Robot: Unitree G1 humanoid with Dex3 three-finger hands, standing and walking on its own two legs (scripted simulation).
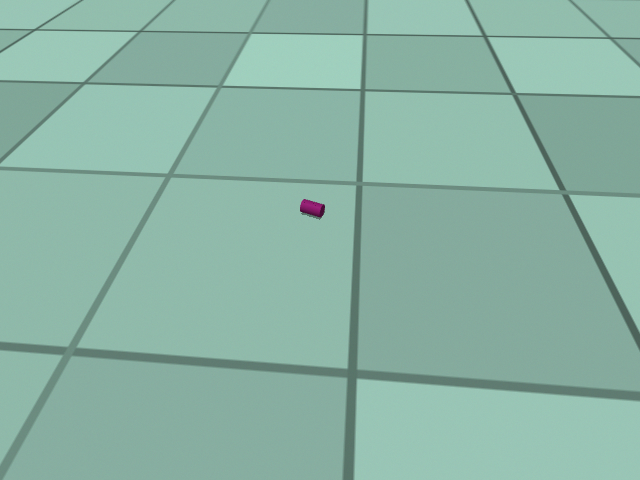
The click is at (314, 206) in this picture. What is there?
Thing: lying can
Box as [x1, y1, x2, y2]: [300, 199, 324, 217]
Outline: 302,200 300,205 301,211 320,217 322,215 324,209 323,204 305,199
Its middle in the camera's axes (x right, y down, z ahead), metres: -0.04 -0.15 +1.80
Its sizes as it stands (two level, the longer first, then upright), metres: 0.100 0.062 0.062
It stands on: the floor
